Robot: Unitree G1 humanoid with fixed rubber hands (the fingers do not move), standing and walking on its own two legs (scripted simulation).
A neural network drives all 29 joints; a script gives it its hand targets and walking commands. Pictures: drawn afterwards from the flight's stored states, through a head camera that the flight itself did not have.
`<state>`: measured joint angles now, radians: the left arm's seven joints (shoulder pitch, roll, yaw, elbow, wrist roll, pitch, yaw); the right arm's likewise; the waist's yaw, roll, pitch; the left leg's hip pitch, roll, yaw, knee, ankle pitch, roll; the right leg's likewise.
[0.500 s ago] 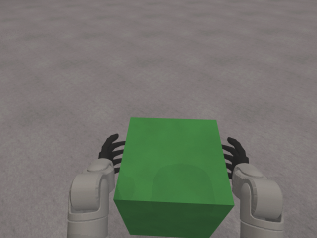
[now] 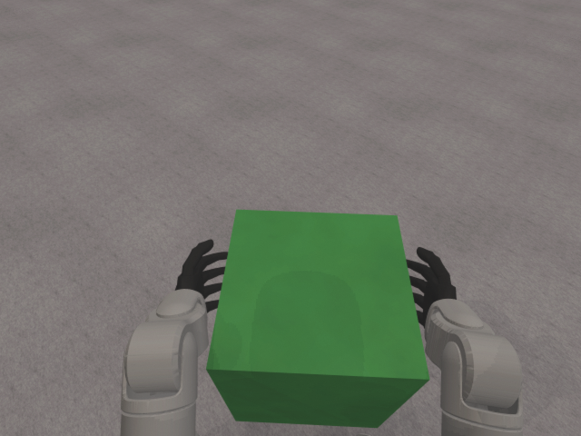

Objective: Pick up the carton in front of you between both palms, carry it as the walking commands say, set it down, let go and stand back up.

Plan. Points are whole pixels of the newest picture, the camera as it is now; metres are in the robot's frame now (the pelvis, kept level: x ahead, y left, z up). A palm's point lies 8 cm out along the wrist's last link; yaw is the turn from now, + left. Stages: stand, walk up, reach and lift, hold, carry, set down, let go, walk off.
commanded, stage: carry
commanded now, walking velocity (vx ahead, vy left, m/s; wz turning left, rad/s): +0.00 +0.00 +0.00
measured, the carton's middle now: (311, 325) +0.27 +0.00 +0.01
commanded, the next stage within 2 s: none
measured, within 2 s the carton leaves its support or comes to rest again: neither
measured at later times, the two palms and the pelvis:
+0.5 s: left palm (210, 226) +0.39 +0.16 +0.07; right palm (409, 228) +0.40 -0.14 +0.07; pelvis +0.13 -0.01 -0.02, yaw +3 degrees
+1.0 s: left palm (196, 244) +0.35 +0.17 +0.07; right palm (406, 248) +0.36 -0.13 +0.07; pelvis +0.10 +0.01 -0.02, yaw +3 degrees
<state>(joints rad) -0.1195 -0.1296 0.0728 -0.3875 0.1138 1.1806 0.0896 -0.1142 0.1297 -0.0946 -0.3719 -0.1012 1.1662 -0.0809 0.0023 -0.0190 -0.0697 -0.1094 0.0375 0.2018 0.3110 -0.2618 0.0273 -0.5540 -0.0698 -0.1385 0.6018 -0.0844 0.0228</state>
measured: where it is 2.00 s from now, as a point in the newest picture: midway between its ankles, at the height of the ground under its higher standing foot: outside the picture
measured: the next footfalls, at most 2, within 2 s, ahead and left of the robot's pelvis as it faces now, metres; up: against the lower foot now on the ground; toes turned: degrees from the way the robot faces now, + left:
right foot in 0.06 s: +0.20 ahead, -0.12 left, +0.00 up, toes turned +21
left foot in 0.20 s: +0.05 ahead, +0.10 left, +0.00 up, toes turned +10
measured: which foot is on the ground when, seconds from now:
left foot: down 0.00-0.10, up 0.12-0.18, down 0.20-1.00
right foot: up 0.00-0.04, down 0.06-1.00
